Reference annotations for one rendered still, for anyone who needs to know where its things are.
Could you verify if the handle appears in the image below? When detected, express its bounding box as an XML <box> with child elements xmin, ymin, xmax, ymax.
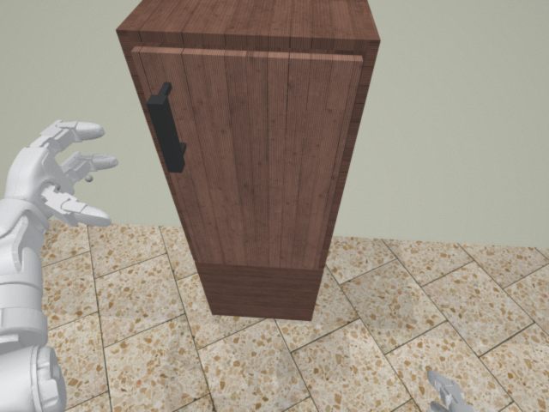
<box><xmin>146</xmin><ymin>82</ymin><xmax>187</xmax><ymax>173</ymax></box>

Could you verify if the robot right hand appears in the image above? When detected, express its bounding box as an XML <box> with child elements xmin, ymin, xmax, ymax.
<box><xmin>426</xmin><ymin>370</ymin><xmax>477</xmax><ymax>412</ymax></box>

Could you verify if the robot left hand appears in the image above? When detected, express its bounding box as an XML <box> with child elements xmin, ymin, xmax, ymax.
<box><xmin>4</xmin><ymin>119</ymin><xmax>118</xmax><ymax>227</ymax></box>

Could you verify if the robot left upper arm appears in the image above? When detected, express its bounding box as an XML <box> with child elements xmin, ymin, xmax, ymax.
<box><xmin>0</xmin><ymin>345</ymin><xmax>67</xmax><ymax>412</ymax></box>

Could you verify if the cupboard door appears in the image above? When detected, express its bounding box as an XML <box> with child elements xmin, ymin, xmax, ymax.
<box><xmin>131</xmin><ymin>46</ymin><xmax>363</xmax><ymax>270</ymax></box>

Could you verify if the robot left forearm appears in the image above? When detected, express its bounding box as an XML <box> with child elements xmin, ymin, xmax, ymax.
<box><xmin>0</xmin><ymin>198</ymin><xmax>50</xmax><ymax>355</ymax></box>

